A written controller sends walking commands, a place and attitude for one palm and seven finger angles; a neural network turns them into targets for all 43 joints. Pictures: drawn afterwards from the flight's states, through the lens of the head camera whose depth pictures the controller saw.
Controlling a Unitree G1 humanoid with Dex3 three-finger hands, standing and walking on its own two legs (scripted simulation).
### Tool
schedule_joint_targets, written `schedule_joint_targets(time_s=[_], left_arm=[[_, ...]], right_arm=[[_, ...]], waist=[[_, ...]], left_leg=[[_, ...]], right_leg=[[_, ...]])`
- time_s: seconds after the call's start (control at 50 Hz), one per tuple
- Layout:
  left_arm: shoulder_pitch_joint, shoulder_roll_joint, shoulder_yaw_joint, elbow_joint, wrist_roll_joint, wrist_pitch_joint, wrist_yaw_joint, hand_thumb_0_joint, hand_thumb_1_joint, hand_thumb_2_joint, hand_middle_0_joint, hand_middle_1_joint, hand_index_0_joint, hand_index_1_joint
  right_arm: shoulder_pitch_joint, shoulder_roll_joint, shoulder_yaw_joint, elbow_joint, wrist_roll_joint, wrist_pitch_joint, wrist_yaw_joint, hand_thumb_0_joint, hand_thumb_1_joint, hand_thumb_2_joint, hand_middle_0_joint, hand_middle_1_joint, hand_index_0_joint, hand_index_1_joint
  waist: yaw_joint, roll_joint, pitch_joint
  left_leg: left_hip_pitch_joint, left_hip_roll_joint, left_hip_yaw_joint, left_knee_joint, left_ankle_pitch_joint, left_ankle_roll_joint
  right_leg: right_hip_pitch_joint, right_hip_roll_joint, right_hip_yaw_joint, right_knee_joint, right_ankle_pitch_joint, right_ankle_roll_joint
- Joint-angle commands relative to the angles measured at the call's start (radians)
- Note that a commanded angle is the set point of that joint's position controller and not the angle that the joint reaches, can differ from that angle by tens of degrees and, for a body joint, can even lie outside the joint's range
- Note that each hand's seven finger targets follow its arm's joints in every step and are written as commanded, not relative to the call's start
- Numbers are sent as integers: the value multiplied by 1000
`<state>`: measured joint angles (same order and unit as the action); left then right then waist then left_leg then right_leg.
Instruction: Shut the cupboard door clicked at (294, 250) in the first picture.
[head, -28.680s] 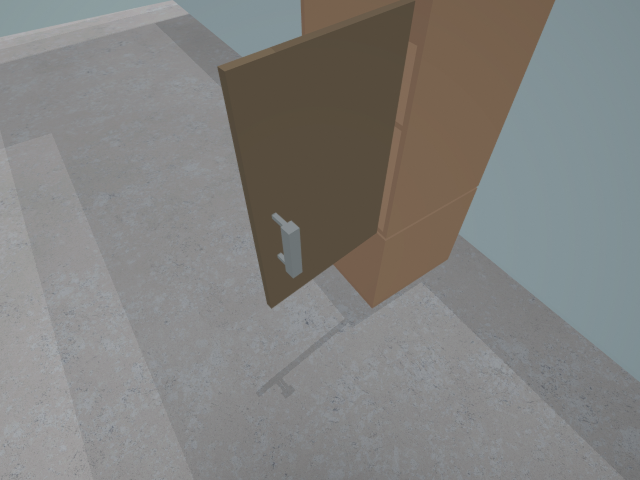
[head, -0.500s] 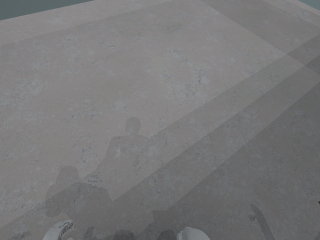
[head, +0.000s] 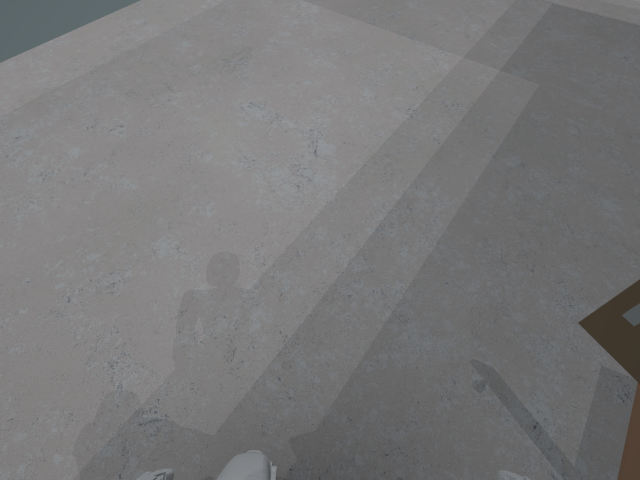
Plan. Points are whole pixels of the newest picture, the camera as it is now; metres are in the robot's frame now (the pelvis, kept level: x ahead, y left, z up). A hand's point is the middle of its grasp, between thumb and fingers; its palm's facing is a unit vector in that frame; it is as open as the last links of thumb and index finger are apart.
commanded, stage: turn to face it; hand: left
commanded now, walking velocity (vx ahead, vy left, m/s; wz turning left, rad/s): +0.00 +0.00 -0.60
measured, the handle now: out of the picture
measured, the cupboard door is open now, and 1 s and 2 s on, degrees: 65 65 65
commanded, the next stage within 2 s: take the last steps up to it in 1.48 s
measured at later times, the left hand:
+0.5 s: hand (200, 417) +0.21 +0.19 -0.16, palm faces -0.30 -0.93 -0.22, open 7.4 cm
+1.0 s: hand (239, 415) +0.22 +0.14 -0.17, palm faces -0.51 -0.84 -0.20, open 7.4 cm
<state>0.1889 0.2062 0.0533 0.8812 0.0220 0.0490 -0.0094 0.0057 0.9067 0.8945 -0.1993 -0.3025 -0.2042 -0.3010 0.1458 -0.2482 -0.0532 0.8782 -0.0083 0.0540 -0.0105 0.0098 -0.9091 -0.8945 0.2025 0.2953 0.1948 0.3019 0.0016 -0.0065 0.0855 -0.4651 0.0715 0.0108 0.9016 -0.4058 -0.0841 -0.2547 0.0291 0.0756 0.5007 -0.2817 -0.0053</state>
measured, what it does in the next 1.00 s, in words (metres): steps on the spot, turning right: left foot, then right foot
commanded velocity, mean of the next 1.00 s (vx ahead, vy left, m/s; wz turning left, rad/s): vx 0.00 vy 0.00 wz -0.60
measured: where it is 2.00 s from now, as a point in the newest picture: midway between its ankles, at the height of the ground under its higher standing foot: outside the picture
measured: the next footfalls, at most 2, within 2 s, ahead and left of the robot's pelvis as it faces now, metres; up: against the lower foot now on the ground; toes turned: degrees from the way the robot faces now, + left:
left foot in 0.08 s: +0.06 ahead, +0.13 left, +0.00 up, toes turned -1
right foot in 0.58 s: +0.04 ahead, -0.11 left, +0.00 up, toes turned -26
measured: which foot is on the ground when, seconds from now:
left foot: up 0.00-0.06, down 0.08-0.58, up 0.60-1.00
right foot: down 0.00-0.10, up 0.12-0.56, down 0.58-1.00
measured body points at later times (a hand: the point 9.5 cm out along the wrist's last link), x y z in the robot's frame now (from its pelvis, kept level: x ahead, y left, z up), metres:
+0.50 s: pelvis +0.03 +0.03 +0.00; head +0.08 +0.02 +0.45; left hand +0.23 +0.24 -0.14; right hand -0.02 -0.22 -0.14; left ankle +0.02 +0.13 -0.74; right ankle -0.01 -0.10 -0.70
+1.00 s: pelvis +0.06 +0.01 +0.00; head +0.10 -0.01 +0.45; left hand +0.24 +0.18 -0.15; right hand +0.01 -0.27 -0.13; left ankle +0.13 +0.12 -0.71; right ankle +0.00 -0.09 -0.74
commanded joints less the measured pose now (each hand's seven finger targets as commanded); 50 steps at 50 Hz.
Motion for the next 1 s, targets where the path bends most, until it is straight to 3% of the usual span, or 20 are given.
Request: schedule_joint_targets(time_s=[0.0, 0.04, 0.06, 0.08, 0.1, 0.12, 0.16, 0.2, 0.36, 0.48, 0.5, 0.52, 0.54, 0.56, 0.58, 0.62, 0.66, 0.72, 0.9, 0.98], left_arm=[[-30, 225, 69, -75, 7, -20, 13, 0, 900, 900, -200, -300, -200, -300], [-50, 193, 61, -88, -9, -11, 13, 0, 900, 900, -200, -300, -200, -300], [-12, 128, 50, -100, -20, -7, 7, 0, 900, 900, -200, -300, -200, -300], [-8, 123, 43, -108, -14, -8, 3, 0, 900, 900, -200, -300, -200, -300], [-9, 145, 45, -108, -5, -5, 4, 0, 900, 900, -200, -300, -200, -300], [-13, 147, 53, -89, 5, 3, 1, 0, 900, 900, -200, -300, -200, -300], [-5, 152, 61, -71, 2, 6, -16, 0, 900, 900, -200, -300, -200, -300], [4, 132, 53, -63, -2, 7, -25, 0, 900, 900, -200, -300, -200, -300], [-113, 96, 40, -97, -2, 14, -32, 0, 900, 900, -200, -300, -200, -300], [-84, 100, 35, -96, -1, 3, -30, 0, 900, 900, -200, -300, -200, -300], [-45, 114, 39, -85, -1, -1, -27, 0, 900, 900, -200, -300, -200, -300], [55, 143, 46, -58, 1, -10, -23, 0, 900, 900, -200, -300, -200, -300], [151, 248, 63, -33, 10, -26, -10, 0, 900, 900, -200, -300, -200, -300], [175, 320, 75, -17, -3, -29, 4, 0, 900, 900, -200, -300, -200, -300], [150, 312, 71, -26, -12, -26, 15, 0, 900, 900, -200, -300, -200, -300], [4, 244, 62, -70, -8, -20, 26, 0, 900, 900, -200, -300, -200, -300], [-60, 203, 43, -89, -9, -27, 24, 0, 900, 900, -200, -300, -200, -300], [-44, 204, 45, -87, -6, -35, 18, 0, 900, 900, -200, -300, -200, -300], [41, 220, 61, -57, 5, -31, 13, 0, 900, 900, -200, -300, -200, -300], [-29, 224, 65, -67, -3, -19, 16, 0, 900, 900, -200, -300, -200, -300]], right_arm=[[51, -77, -17, -73, 5, -39, -17, 0, -900, -900, 200, 300, 200, 300], [138, -117, -18, -45, 3, -57, -23, 0, -900, -900, 200, 300, 200, 300], [163, -213, -33, -44, -11, -68, -26, 0, -900, -900, 200, 300, 200, 300], [180, -262, -39, -53, -13, -61, -30, 0, -900, -900, 200, 300, 200, 300], [152, -241, -30, -74, -19, -52, -28, 0, -900, -900, 200, 300, 200, 300], [111, -195, -16, -70, -22, -58, -36, 0, -900, -900, 200, 300, 200, 300], [63, -154, -2, -93, -23, -60, -41, 0, -900, -900, 200, 300, 200, 300], [72, -148, -3, -86, -17, -62, -43, 0, -900, -900, 200, 300, 200, 300], [185, -152, -21, -26, -19, -59, -34, 0, -900, -900, 200, 300, 200, 300], [125, -183, -39, -19, -21, -52, -20, 0, -900, -900, 200, 300, 200, 300], [117, -182, -41, -17, -17, -51, -17, 0, -900, -900, 200, 300, 200, 300], [90, -184, -42, -27, -10, -51, -13, 0, -900, -900, 200, 300, 200, 300], [83, -123, -31, -54, 1, -48, -5, 0, -900, -900, 200, 300, 200, 300], [44, -83, -17, -95, -1, -38, -10, 0, -900, -900, 200, 300, 200, 300], [65, -108, -15, -87, 0, -20, -19, 0, -900, -900, 200, 300, 200, 300], [32, -98, -23, -68, -6, -14, -17, 0, -900, -900, 200, 300, 200, 300], [54, -106, -23, -47, -13, -10, -7, 0, -900, -900, 200, 300, 200, 300], [83, -91, -22, -33, -14, -6, -2, 0, -900, -900, 200, 300, 200, 300], [-29, -86, -16, -94, -1, -26, -13, 0, -900, -900, 200, 300, 200, 300], [92, -89, -14, -61, 9, -40, -24, 0, -900, -900, 200, 300, 200, 300]], waist=[[-10, -172, -139], [-51, -67, -179], [-49, 212, -212], [-48, 335, -212], [-41, 222, -172], [-20, 276, -143], [4, 224, -93], [5, 196, -131], [-47, 188, -124], [-18, 212, -112], [6, 187, -117], [66, 109, -161], [105, -167, -211], [102, -318, -194], [77, -249, -182], [35, -229, -78], [-8, -165, -66], [-16, -110, -108], [32, -133, -131], [-33, -147, -170]], left_leg=[[114, -41, 10, -245, 37, 7], [356, -3, -14, -516, 237, 20], [490, 238, -255, -598, 394, 95], [469, 410, -367, -584, 595, 198], [376, 417, -322, -561, 588, 239], [337, 357, -268, -584, 657, 210], [336, 272, -113, -544, 735, 190], [431, 241, -14, -506, 824, 179], [496, 282, 66, -498, 811, 205], [402, 306, 130, -420, 695, 174], [348, 298, 149, -363, 660, 148], [283, 260, 192, -217, 601, 106], [75, 136, 245, 38, 217, 42], [-116, 0, 163, 251, -274, 6], [-125, 29, 21, 330, -247, 15], [-166, 55, -12, 347, -94, 13], [-105, 58, -22, 302, 12, 1], [-57, 30, -6, 220, 65, -10], [-19, -26, -21, -74, -29, -5], [220, -54, -19, -391, 122, 14]], right_leg=[[62, -214, 265, -48, 465, -153], [-68, -124, 202, 67, 343, -68], [-235, 23, 77, 250, -24, -1], [-296, 31, -21, 470, -372, 33], [-266, -18, 6, 590, -358, 33], [-290, -21, 16, 654, -302, 51], [-309, -42, -21, 725, -219, 63], [-332, -50, -62, 705, -176, 71], [-314, -76, -120, 509, -137, 67], [-114, -47, -174, 199, -97, 22], [-19, -40, -175, 111, -16, 10], [127, -50, -153, -27, 131, -10], [316, -246, 123, -109, 407, -89], [320, -416, 356, -107, 796, -206], [251, -436, 334, -140, 657, -244], [132, -332, 289, -190, 349, -199], [41, -268, 185, -201, 296, -163], [41, -218, 147, -192, 279, -146], [116, -231, 319, -136, 392, -195], [17, -180, 328, -42, 411, -127]])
